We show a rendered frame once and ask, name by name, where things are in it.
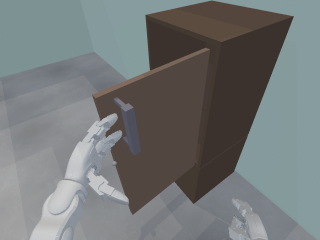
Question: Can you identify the cupboard door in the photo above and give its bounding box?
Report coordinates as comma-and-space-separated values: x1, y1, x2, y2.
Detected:
92, 48, 210, 215

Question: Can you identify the robot left forearm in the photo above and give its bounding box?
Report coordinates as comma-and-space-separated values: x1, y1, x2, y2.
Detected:
29, 179, 88, 240

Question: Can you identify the handle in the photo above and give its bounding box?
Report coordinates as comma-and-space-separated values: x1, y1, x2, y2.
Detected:
113, 97, 141, 156

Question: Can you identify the right robot hand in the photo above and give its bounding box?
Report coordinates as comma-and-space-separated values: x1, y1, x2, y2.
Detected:
228, 198, 268, 240

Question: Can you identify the left robot hand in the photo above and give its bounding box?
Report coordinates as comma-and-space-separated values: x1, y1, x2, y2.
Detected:
64, 113, 129, 205

